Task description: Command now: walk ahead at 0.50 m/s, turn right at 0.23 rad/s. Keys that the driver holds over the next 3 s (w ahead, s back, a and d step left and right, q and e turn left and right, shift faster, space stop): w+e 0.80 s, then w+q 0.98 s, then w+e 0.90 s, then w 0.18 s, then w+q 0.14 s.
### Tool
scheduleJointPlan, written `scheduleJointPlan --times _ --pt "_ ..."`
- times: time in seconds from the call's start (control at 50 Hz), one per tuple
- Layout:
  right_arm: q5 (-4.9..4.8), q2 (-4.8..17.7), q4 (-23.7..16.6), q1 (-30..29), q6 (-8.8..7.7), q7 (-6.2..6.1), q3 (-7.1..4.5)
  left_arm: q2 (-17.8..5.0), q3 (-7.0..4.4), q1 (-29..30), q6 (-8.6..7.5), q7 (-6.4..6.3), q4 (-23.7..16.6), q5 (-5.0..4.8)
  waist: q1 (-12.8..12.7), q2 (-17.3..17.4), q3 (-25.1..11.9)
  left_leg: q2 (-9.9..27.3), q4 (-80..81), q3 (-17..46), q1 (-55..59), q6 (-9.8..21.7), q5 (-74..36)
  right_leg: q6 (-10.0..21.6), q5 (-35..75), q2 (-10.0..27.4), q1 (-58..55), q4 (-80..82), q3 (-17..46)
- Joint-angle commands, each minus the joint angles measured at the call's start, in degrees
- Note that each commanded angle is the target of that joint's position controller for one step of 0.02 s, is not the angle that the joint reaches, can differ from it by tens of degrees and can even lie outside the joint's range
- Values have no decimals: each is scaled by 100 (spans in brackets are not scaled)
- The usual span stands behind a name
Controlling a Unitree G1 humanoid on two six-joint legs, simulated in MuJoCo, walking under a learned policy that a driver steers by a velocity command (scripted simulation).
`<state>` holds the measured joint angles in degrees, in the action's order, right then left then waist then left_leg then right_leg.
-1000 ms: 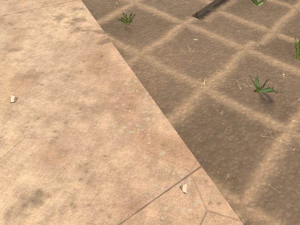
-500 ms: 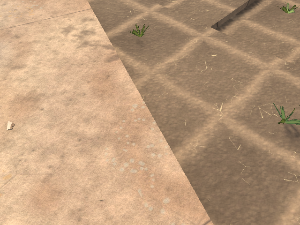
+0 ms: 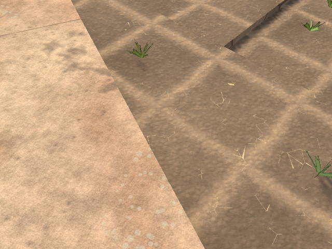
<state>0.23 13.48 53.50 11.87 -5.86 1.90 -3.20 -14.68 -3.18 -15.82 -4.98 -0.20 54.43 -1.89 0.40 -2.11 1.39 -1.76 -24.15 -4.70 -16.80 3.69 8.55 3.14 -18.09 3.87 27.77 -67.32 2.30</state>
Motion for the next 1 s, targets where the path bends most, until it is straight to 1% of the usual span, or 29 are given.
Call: scheduleJointPlan --times 0.02,0.04,0.1,0.22,0.34,0.42,0.44,0.46,0.48,0.5,0.52,0.56,0.58,0.6,0.66,0.7,0.72,0.76,0.78,0.8,0.82,0.84,0.86,0.88,0.92,0.94,0.96,0.98,1.0 --pt "71 512 -128 87 -132 -32 -91 -209 -120 -440 120 -54 -173 -13 -145 713 -174 1516 1635 1180 451 807 -517 3 565 414 571 132 344" --pt "676 -47 12 688 -276 -118 53 493 194 -725 33 274 1 896 22 576 210 1686 1735 1189 695 1084 -286 154 1179 246 1076 24 588" --pt "694 62 200 978 -279 -48 121 -50 25 183 -74 471 -232 583 134 467 290 1737 1817 659 1345 1074 -635 262 2120 150 2108 1031 847" --pt "695 99 269 1419 -222 36 275 109 128 967 67 568 -606 668 122 587 309 1523 1672 -391 897 958 -1494 135 3620 95 1087 2021 46" --pt "550 196 564 2118 -154 -37 233 26 58 1749 127 505 -925 562 205 487 622 1807 1350 -540 2962 743 -2885 287 2028 -79 1527 3223 -251" --pt "556 660 406 1864 -71 -138 24 -439 -168 928 -34 379 -849 373 -416 496 105 1656 -295 -1116 2532 373 -5543 613 1377 -777 -600 3461 -816" --pt "566 466 472 2609 -68 -182 76 -430 -202 -125 -143 281 -524 297 -415 227 -929 1416 -1624 -1114 683 -83 -5411 869 1855 -726 -3364 2601 -422" --pt "623 685 408 2063 -74 6 85 -503 -274 -1267 -149 155 -207 313 -1181 285 -1238 1002 -2925 -1180 -951 -402 -3504 1255 1490 -403 -4904 3000 429" --pt "646 506 113 1341 -42 313 98 -468 -190 -2509 -94 88 288 458 -1518 -570 -1641 125 -5165 -749 -2223 -484 1968 1847 1360 565 -6037 3984 2346" --pt "417 351 -366 391 -98 439 120 -724 -256 -2757 -195 29 471 559 -1680 -125 -1317 52 -5573 532 -3336 -134 2220 1734 914 807 -6016 4523 3108" --pt "386 264 -685 -314 -173 344 151 -906 -333 -2137 -322 -11 419 576 -1590 -195 -234 372 -5672 1038 -3797 -2 1941 1665 845 881 -4841 4693 3010" --pt "581 117 -784 -116 -157 52 151 -77 -10 -958 -396 94 263 449 -723 109 -26 712 -4920 1256 -2597 162 1310 1660 580 754 -2752 5022 2543" --pt "648 -154 -774 96 -83 -80 204 215 145 -425 -373 178 105 443 -247 255 138 817 -4515 1198 -1929 160 1212 1602 555 634 -1680 5269 2355" --pt "642 -95 -784 246 18 -158 180 349 221 -31 -373 230 -80 445 42 263 291 816 -4286 1131 -1571 73 1327 1585 440 574 -933 5499 2262" --pt "484 47 -1136 -32 148 -218 271 -170 115 466 -469 355 -330 491 278 267 290 651 -2289 554 -225 -268 313 1271 663 -77 634 5760 1313" --pt "372 -19 -1320 -423 172 -142 370 -567 -28 88 -427 508 -263 531 85 8 252 428 -1577 326 462 -454 -702 1186 755 -258 939 5704 1277" --pt "406 43 -1284 -266 156 -109 396 -605 -53 14 -406 569 -288 643 100 -24 213 457 -1727 472 715 -440 -1397 1136 749 -136 979 5384 1364" --pt "480 487 -1151 201 89 -164 258 -513 -37 -77 -410 560 -390 639 290 137 108 326 -1846 220 1131 -412 -1125 1055 880 -102 737 4745 1500" --pt "397 541 -1108 246 46 -184 270 -411 -14 -225 -430 513 -239 698 268 213 196 660 -1208 926 791 -399 -1625 812 526 -73 28 4188 1612" --pt "391 843 -956 746 16 -248 151 -478 -21 -73 -403 495 -361 631 508 304 58 456 -683 618 1055 -317 -1332 737 851 -220 -490 3460 1593" --pt "410 1035 -585 1883 -67 -305 36 -445 -49 -18 -447 503 -475 627 876 433 -188 330 -724 335 2133 -49 -1093 596 1464 -495 -231 2299 1445" --pt "300 1193 -637 2067 -84 -177 66 573 186 -1128 -424 569 -311 791 547 1997 -1702 1937 -214 2953 4243 1768 -796 95 -347 -1319 1120 419 834" --pt "375 796 -683 1748 -83 -171 111 106 86 -479 -355 566 -487 755 800 1323 -1031 2312 493 4159 3874 1858 1516 209 -1117 -1019 2499 -224 756" --pt "304 574 -664 1351 -139 -252 176 30 34 139 -285 394 -668 744 693 753 -192 2340 836 4265 2768 1588 2515 370 -531 -673 2680 -76 868" --pt "249 -510 -676 818 -181 -347 611 37 39 362 -180 71 -722 927 245 268 -329 1856 523 3381 1506 1276 1514 394 622 9 1675 1074 1013" --pt "247 -528 -625 725 -189 -369 636 163 97 519 -135 -18 -766 1038 123 422 -95 1655 526 2959 988 1209 1123 258 748 172 1287 1582 865" --pt "-290 1135 -458 482 -163 -314 -33 -226 -96 696 -122 49 -878 -276 70 1014 34 1489 642 2822 306 1055 278 39 884 -160 658 1809 401" --pt "-333 1107 -446 479 -99 -318 -39 -249 -57 728 -104 103 -866 -325 -42 676 -94 1369 446 2437 -31 932 209 -61 1081 -125 219 2272 371" --pt "-295 870 -434 463 -66 -342 -22 -35 5 788 -102 166 -827 -208 -95 480 -84 1092 320 2004 -631 791 231 -75 1641 -273 -484 2942 163"
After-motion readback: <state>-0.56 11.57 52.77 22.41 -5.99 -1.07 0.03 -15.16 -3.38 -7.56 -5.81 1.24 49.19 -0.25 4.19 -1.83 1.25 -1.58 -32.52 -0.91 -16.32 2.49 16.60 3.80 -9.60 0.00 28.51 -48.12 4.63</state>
